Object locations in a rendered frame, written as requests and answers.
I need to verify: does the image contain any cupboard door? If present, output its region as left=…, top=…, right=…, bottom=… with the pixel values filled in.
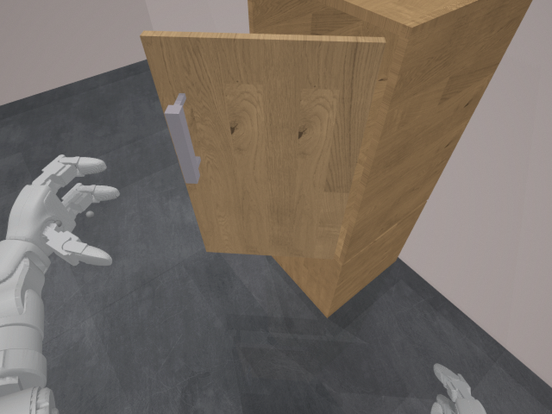
left=140, top=31, right=386, bottom=260

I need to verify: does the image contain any robot right hand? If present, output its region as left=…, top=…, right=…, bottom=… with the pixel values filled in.
left=430, top=363, right=486, bottom=414

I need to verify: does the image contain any handle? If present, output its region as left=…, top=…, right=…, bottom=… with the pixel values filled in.
left=164, top=93, right=201, bottom=184

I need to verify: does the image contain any robot left forearm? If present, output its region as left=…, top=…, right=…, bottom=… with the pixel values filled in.
left=0, top=239, right=51, bottom=397

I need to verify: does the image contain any robot left hand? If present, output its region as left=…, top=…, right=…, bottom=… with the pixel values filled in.
left=6, top=154, right=120, bottom=266

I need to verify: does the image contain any robot left upper arm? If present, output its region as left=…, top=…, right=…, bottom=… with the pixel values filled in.
left=0, top=386, right=59, bottom=414

